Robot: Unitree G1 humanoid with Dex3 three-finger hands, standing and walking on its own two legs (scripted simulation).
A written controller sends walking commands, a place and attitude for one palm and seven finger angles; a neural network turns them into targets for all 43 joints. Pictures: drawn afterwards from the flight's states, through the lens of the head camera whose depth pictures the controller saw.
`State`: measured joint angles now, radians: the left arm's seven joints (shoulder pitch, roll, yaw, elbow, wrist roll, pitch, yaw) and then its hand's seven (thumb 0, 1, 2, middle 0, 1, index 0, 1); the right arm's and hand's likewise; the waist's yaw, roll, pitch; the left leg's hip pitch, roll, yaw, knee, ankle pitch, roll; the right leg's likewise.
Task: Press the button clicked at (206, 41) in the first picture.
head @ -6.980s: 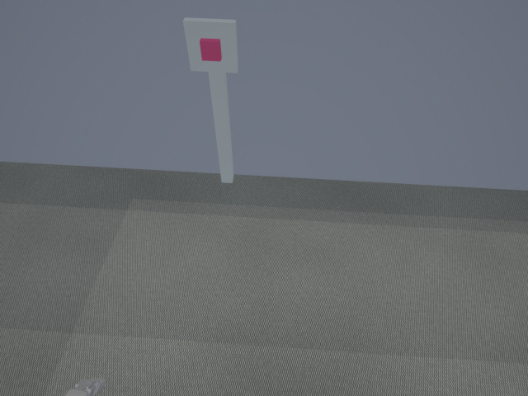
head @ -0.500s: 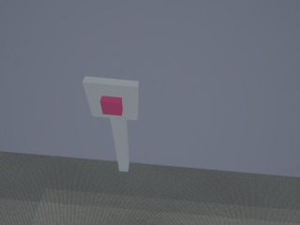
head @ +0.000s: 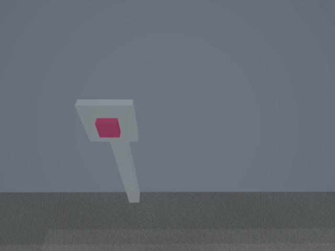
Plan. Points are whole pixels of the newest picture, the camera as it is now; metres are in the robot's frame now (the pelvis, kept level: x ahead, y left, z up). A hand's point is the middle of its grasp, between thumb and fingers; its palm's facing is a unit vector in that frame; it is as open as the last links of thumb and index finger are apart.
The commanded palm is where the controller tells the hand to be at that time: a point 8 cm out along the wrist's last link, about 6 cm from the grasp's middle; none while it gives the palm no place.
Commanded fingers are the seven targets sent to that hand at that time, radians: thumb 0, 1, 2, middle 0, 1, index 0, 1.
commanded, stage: come to a stop and stand still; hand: left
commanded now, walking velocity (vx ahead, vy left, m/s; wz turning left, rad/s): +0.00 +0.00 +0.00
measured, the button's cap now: (108, 127) +0.51 +0.22 -0.03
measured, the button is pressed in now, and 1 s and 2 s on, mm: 0 0 0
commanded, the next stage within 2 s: look again from close up in 0.30 s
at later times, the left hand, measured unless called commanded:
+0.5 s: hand out of the picture -0.02 +0.13 -0.17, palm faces +0.04 -0.99 -0.14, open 7.4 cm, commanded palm none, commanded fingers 0.00 0.90 0.90 -0.20 -0.30 -0.20 -0.30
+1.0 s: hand out of the picture +0.01 +0.20 -0.17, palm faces +0.11 -0.98 -0.19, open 7.4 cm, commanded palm +0.09 +0.25 -0.07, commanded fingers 0.00 0.90 0.90 -0.28 -0.39 -0.28 -0.39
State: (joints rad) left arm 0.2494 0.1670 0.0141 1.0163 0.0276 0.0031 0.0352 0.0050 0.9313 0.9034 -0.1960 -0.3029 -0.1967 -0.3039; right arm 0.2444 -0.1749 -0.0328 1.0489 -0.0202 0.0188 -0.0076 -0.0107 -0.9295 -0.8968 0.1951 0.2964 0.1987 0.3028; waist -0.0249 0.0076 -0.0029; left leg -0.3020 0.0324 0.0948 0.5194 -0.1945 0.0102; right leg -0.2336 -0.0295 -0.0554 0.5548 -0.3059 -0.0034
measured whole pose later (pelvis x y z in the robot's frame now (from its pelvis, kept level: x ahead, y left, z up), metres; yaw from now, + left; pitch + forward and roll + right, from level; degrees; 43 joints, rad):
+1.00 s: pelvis +0.00 +0.02 +0.00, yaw +2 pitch -2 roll -1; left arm 0.39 0.18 0.01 0.87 -0.02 0.06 0.05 0.01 0.91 0.90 -0.20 -0.30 -0.20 -0.30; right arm 0.28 -0.18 0.01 0.99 0.00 -0.01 -0.01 0.00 -0.92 -0.90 0.20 0.30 0.20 0.30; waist 0.00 -0.02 0.02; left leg -0.29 0.01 0.07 0.53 -0.21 0.04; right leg -0.18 -0.04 -0.09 0.49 -0.27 0.03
